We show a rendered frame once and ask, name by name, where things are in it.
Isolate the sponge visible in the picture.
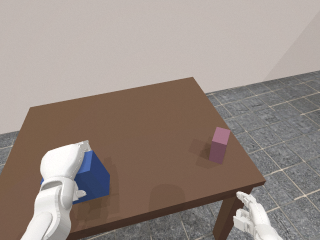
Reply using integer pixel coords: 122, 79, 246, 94
40, 150, 110, 205

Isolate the robot left hand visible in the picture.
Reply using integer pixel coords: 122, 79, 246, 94
40, 140, 91, 201

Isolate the robot left forearm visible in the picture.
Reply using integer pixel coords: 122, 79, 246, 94
20, 176, 75, 240

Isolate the table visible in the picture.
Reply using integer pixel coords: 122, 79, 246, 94
0, 77, 266, 240

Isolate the robot right hand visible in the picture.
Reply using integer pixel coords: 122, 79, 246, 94
233, 191, 271, 236

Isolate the robot right forearm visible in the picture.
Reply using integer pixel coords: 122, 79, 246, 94
253, 224, 283, 240

